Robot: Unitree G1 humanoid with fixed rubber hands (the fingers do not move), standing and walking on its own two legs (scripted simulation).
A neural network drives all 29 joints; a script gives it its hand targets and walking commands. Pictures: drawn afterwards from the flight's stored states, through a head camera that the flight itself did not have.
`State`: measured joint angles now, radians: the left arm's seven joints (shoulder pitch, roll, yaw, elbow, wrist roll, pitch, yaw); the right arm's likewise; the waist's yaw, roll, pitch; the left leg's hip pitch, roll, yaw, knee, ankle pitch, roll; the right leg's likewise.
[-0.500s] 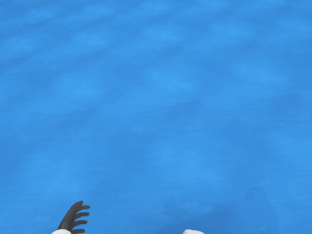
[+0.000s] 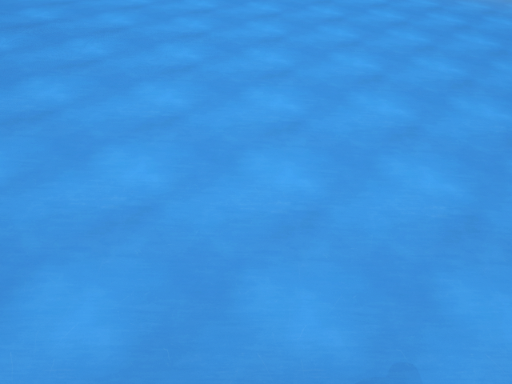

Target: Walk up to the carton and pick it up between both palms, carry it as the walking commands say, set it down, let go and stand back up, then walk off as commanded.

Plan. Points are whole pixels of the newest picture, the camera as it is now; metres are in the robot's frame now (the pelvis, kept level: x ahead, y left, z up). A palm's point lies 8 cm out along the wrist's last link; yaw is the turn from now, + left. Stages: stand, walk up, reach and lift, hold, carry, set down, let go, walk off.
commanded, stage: stand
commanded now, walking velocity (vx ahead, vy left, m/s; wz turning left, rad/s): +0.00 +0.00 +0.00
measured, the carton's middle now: out of the picture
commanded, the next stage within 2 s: none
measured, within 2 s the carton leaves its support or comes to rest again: neither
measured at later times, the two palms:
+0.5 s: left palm out of the picture -0.02 +0.21 -0.15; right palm out of the picture -0.03 -0.19 -0.14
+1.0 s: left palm out of the picture -0.04 +0.20 -0.15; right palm out of the picture -0.04 -0.18 -0.15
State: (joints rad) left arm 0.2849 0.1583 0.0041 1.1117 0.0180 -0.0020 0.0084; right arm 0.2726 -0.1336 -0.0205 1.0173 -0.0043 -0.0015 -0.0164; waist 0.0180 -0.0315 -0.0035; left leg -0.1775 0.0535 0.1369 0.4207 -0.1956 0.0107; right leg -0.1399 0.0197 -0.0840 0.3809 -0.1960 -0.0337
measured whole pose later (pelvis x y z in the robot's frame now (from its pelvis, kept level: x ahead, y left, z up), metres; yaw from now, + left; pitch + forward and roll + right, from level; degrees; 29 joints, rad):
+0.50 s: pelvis +0.00 +0.01 +0.00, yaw +0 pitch -2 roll +0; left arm 0.28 0.11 -0.01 1.22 0.01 0.00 0.04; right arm 0.35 -0.10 0.00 1.13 -0.01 -0.01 -0.04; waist -0.01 -0.01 0.00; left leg -0.15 0.02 0.16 0.36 -0.17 0.03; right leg -0.14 -0.01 -0.07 0.36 -0.19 -0.01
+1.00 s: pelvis +0.00 +0.01 +0.00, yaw +0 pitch -1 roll +0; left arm 0.32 0.09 -0.02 1.23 0.01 -0.01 0.04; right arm 0.36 -0.09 0.00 1.14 -0.01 -0.01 -0.04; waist -0.01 0.00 -0.02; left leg -0.19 0.03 0.15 0.40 -0.18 0.03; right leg -0.17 0.00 -0.07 0.39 -0.20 -0.02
